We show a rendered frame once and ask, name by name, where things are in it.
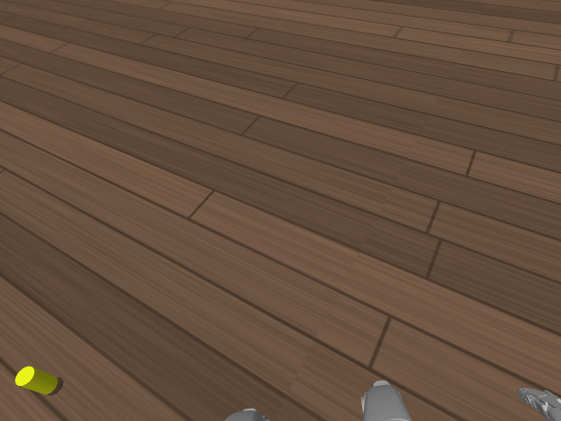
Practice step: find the right robot hand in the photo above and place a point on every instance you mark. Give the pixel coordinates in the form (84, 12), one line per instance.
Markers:
(545, 402)

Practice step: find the can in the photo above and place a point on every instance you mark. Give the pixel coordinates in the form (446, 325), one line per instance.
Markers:
(36, 380)

